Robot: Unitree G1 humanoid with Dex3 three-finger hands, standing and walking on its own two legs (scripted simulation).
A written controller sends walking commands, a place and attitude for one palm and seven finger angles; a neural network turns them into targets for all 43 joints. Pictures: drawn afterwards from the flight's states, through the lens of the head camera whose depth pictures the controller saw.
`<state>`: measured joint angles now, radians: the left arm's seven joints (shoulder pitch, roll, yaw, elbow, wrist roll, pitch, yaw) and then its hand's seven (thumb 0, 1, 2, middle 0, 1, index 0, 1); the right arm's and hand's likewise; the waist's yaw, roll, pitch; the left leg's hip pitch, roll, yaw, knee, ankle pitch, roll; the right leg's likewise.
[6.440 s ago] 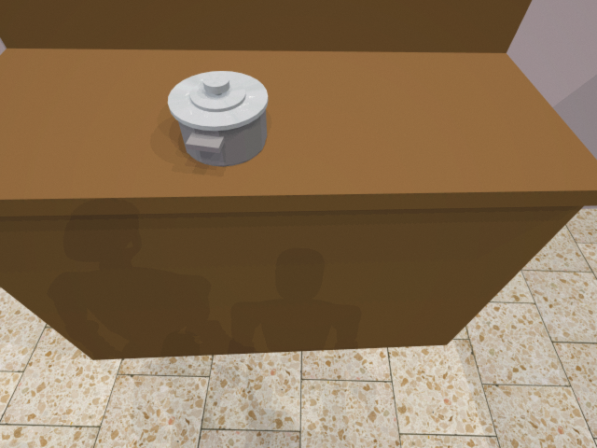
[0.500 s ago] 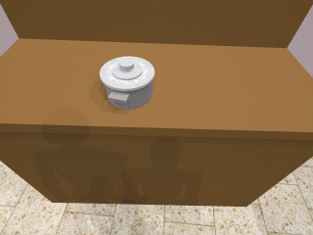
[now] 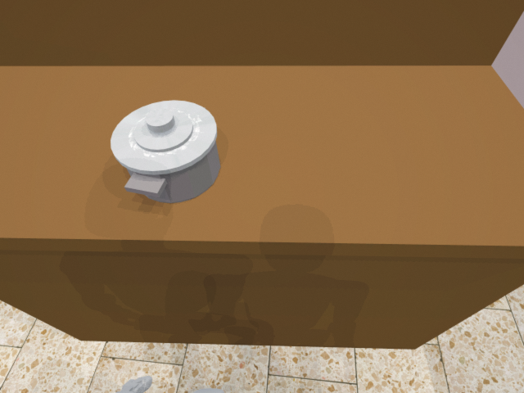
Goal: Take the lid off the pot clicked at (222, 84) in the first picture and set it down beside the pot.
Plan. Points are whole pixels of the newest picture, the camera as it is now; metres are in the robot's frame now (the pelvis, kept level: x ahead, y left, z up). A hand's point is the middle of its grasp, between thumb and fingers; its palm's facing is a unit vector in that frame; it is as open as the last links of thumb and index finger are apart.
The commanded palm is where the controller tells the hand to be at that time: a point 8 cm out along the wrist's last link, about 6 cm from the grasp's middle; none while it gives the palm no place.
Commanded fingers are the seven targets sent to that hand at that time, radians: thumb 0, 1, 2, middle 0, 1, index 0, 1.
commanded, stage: come to a stop and stand still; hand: left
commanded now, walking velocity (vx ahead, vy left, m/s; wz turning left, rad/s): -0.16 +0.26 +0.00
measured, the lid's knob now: (160, 120) +0.46 +0.17 +0.17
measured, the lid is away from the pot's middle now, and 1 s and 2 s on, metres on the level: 0.00 0.00 0.00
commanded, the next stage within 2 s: look again from close up in 1.92 s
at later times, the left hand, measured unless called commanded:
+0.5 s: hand out of the picture +0.00 +0.31 -0.18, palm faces +0.07 -0.95 -0.31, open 7.4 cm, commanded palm none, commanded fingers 0.00 0.90 0.90 -0.20 -0.30 -0.20 -0.30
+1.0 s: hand out of the picture -0.02 +0.34 -0.17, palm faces -0.05 -0.98 -0.20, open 7.4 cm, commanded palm none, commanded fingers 0.00 0.90 0.90 -0.20 -0.30 -0.20 -0.30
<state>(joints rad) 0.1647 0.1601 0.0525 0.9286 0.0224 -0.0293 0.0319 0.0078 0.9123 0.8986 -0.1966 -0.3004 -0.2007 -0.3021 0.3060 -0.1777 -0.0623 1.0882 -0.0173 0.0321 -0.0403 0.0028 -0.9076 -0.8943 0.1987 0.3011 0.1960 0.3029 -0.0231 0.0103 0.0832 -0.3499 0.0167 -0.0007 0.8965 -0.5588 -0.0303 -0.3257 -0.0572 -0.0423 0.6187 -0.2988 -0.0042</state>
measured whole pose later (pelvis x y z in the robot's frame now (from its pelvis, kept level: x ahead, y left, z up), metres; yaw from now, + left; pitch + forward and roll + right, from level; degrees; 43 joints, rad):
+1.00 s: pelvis -0.09 +0.17 +0.00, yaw -3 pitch +0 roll -1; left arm 0.25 0.16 0.01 0.96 0.01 0.05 0.04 0.01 0.91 0.90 -0.20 -0.30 -0.20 -0.30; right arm 0.37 -0.15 -0.03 1.00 -0.02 0.02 -0.03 0.00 -0.91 -0.89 0.20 0.30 0.19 0.30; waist -0.04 0.00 0.02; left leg -0.31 -0.09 0.11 0.44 -0.14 0.14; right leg -0.18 0.01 0.00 0.50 -0.31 -0.03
